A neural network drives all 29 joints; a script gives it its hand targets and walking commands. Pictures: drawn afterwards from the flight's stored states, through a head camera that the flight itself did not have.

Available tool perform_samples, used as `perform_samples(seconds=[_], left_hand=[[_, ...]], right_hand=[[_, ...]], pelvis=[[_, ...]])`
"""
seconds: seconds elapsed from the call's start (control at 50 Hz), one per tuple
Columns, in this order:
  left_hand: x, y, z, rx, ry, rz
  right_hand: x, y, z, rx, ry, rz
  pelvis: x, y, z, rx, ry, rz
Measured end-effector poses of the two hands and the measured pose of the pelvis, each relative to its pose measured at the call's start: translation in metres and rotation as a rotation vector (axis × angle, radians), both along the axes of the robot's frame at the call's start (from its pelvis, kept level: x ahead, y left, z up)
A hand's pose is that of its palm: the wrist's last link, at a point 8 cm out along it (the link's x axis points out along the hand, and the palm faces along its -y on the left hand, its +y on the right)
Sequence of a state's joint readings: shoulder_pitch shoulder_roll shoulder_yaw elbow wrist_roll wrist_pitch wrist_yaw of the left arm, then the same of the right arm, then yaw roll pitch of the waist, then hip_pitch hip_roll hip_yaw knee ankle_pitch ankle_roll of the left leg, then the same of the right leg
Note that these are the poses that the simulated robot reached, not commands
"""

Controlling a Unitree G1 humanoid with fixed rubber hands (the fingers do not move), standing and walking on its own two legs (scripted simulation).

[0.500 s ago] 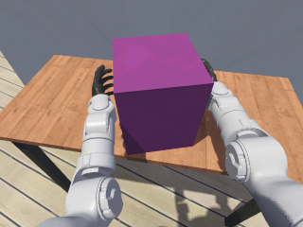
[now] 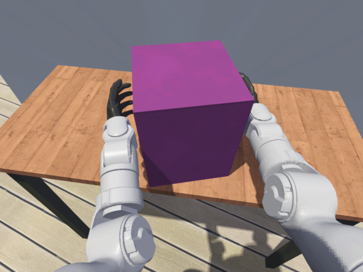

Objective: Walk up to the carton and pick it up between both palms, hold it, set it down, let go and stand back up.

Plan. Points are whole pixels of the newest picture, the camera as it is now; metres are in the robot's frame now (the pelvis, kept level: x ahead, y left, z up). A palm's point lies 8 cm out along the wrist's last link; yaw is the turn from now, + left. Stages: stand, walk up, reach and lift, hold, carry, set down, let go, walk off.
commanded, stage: set down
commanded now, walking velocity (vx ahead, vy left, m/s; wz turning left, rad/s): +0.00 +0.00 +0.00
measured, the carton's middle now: (183, 116) +0.42 +0.08 +0.11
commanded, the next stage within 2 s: none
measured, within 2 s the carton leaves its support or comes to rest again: neither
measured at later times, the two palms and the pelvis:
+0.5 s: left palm (108, 131) +0.35 +0.24 +0.10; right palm (248, 105) +0.48 -0.07 +0.12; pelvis -0.02 +0.00 -0.01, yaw -1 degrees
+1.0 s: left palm (91, 97) +0.35 +0.25 +0.20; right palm (269, 72) +0.48 -0.09 +0.21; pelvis -0.02 -0.01 -0.01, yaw +1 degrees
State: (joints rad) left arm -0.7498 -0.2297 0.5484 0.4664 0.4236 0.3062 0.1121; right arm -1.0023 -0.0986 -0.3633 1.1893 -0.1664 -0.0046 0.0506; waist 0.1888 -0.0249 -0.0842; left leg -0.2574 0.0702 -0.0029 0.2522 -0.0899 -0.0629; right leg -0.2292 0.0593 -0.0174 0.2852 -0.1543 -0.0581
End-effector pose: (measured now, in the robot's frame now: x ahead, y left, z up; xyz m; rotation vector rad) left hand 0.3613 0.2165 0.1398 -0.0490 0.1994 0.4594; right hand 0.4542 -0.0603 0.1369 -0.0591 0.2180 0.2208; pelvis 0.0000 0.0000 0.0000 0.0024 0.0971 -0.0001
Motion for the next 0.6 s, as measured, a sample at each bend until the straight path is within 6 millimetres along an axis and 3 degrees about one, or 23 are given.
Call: perform_samples(seconds=[0.16, 0.42, 0.5, 0.6], left_hand=[[0.002, 0.001, -0.006, 0.002, 0.000, 0.000], [-0.003, 0.016, -0.044, -0.021, 0.124, 0.027], [-0.011, 0.028, -0.040, -0.008, 0.112, 0.046], [-0.016, 0.035, -0.018, -0.008, 0.078, 0.044]], right_hand=[[0.002, -0.001, -0.005, 0.026, -0.019, 0.015], [0.022, 0.001, -0.024, 0.030, 0.090, 0.010], [0.026, -0.008, -0.022, 0.045, 0.071, 0.008], [0.028, -0.025, -0.007, 0.058, 0.051, 0.004]], pelvis=[[0.000, 0.004, 0.000, -0.002, -0.009, -0.012], [-0.017, 0.006, -0.006, -0.029, 0.087, -0.020], [-0.019, 0.005, -0.007, -0.033, 0.107, -0.010], [-0.022, 0.002, -0.008, -0.032, 0.114, 0.002]])
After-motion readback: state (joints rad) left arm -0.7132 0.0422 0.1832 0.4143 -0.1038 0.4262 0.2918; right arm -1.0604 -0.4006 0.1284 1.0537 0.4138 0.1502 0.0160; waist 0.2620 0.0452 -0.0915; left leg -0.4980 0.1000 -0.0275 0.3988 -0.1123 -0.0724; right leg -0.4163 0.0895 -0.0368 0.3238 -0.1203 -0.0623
